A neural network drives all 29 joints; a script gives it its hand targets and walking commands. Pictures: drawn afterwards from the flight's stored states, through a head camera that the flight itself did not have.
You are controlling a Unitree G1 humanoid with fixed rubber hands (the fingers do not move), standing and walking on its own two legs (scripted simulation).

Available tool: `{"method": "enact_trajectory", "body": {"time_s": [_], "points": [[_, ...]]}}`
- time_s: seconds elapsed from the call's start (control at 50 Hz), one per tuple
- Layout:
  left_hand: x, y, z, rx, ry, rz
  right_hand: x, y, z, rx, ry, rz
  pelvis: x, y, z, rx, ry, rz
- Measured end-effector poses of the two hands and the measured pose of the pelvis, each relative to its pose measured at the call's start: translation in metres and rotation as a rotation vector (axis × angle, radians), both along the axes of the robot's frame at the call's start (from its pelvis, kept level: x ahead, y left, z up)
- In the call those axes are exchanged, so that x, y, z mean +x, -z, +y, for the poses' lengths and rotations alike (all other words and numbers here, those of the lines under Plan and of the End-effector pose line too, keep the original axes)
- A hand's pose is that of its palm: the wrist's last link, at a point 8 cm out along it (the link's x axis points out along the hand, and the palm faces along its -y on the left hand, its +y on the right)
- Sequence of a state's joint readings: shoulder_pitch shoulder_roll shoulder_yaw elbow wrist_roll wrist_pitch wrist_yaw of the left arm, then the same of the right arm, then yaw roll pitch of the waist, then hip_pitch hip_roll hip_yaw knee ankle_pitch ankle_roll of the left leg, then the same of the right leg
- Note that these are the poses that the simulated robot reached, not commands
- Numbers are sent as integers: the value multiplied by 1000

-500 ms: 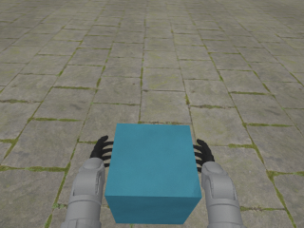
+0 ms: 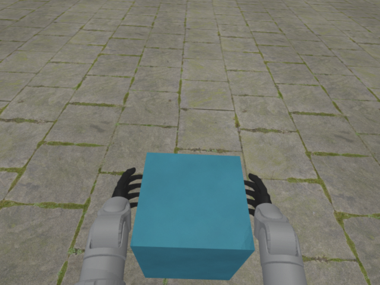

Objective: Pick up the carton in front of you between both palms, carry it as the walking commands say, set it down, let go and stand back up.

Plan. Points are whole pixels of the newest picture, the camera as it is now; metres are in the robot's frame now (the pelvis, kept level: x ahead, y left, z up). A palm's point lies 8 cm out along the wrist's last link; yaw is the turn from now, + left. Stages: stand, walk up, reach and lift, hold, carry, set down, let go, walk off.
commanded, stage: hold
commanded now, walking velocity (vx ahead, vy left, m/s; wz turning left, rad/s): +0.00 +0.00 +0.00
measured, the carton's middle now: (190, 219) +0.28 +0.00 -0.04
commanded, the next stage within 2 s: set down in 0.12 s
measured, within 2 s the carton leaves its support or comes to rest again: neither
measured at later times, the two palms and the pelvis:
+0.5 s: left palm (128, 203) +0.30 +0.14 -0.01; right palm (256, 205) +0.31 -0.16 -0.01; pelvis -0.04 -0.03 -0.02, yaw +4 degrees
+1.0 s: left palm (147, 222) +0.36 +0.12 -0.21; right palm (242, 226) +0.35 -0.18 -0.21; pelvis -0.05 -0.03 -0.15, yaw +4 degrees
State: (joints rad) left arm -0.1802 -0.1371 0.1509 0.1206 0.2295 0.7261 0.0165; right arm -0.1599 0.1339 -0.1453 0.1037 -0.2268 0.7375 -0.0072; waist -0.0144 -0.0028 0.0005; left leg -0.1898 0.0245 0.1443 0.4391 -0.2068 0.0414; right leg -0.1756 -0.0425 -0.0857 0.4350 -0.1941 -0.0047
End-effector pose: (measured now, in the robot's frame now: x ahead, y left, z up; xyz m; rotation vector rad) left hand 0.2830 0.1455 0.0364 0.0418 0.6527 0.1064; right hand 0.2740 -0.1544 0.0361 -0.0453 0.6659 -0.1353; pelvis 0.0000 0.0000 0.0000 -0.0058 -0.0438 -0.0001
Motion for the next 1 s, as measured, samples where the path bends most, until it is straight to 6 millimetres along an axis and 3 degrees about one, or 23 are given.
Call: {"method": "enact_trajectory", "body": {"time_s": [0.22,0.44,0.56,0.66,0.78,1.0], "points": [[-29,1,18,-11,-121,0,8,-3,19,4,-113,1,-12,0,-14,9,-79,-98],[12,23,0,-53,-78,25,26,23,-1,48,-11,25,-30,15,-24,2,-76,-71],[27,71,-10,-27,-44,50,36,70,-10,20,-10,49,-40,28,-27,-5,-76,65],[33,130,-12,-10,-28,52,42,127,-12,3,-19,50,-49,46,-29,-12,-78,222],[44,196,-14,-23,-29,17,51,192,-14,15,4,15,-53,82,-29,-25,-79,437],[74,251,-23,-62,-37,-15,74,247,-23,55,57,-19,-53,146,-25,-32,-71,647]]}}
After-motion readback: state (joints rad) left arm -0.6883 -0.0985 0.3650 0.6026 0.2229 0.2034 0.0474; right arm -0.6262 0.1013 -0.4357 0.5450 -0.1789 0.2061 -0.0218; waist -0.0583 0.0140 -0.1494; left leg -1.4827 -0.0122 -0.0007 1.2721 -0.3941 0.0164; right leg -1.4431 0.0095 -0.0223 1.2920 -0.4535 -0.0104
